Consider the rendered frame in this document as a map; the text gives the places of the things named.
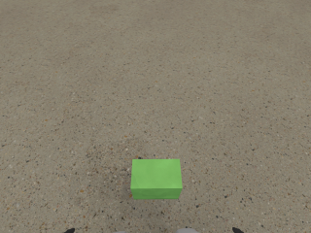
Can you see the carton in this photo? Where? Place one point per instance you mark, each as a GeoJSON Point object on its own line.
{"type": "Point", "coordinates": [153, 179]}

